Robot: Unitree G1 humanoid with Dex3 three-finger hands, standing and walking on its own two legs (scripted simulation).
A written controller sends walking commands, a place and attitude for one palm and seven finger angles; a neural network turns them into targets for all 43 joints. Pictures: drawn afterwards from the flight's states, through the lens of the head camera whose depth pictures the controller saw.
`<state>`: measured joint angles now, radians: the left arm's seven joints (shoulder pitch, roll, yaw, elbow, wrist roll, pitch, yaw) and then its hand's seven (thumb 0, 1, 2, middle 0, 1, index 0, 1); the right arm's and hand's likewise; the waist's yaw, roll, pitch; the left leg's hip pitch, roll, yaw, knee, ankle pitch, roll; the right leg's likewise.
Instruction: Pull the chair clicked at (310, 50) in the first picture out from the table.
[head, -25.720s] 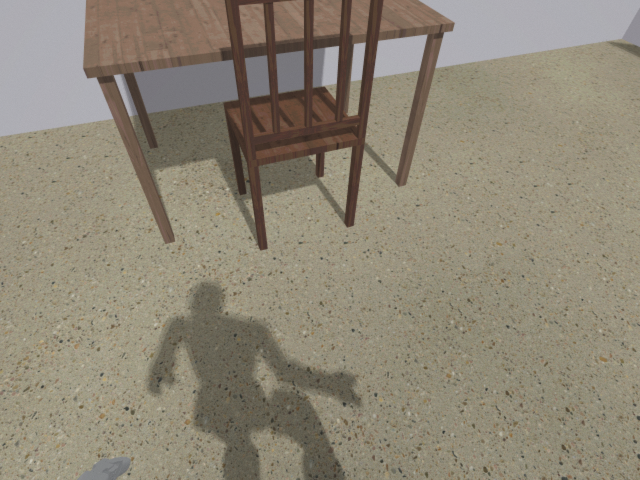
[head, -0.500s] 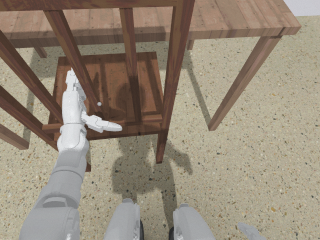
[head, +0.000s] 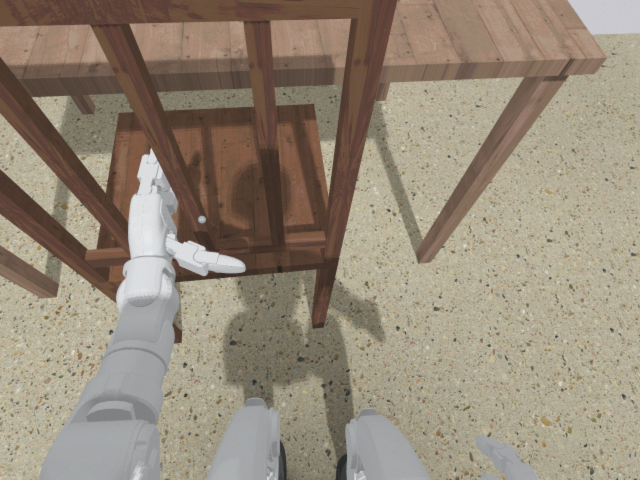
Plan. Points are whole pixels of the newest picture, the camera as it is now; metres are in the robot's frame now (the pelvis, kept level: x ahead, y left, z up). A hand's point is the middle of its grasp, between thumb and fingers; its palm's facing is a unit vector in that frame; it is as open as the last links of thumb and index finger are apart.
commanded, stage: hook a spindle and tug to test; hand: left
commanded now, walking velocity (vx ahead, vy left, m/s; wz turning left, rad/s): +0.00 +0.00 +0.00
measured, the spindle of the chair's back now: (176, 172) +0.46 +0.17 +0.08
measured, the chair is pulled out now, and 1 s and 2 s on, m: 0.00 0.00 0.10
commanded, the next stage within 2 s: step backward, pulling the chair out in 1.38 s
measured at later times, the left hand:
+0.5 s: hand (205, 217) +0.43 +0.14 +0.02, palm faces +0.11 -0.99 -0.05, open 10.6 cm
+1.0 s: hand (206, 218) +0.43 +0.14 +0.02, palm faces +0.11 -0.99 -0.03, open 5.3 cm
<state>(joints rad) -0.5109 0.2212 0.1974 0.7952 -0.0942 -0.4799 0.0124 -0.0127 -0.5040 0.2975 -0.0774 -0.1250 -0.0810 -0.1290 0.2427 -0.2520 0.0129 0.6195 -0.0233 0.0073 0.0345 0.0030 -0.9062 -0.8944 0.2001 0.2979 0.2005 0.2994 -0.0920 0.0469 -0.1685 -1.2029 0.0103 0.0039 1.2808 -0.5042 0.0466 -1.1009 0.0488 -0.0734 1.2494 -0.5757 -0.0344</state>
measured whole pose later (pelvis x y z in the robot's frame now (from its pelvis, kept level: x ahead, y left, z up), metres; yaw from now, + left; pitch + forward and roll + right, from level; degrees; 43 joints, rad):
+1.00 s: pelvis +0.01 +0.00 +0.01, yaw +0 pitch +24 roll -3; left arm -0.43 0.20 0.17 0.71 -0.10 -0.47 0.06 0.01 0.74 0.79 -0.44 -1.41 -0.42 -1.45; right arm 0.26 -0.24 0.01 0.60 -0.02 0.04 0.06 0.00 -0.91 -0.89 0.20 0.30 0.20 0.30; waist -0.09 0.04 -0.18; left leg -1.16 0.01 0.02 1.26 -0.51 0.05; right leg -1.07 0.05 -0.06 1.23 -0.58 -0.03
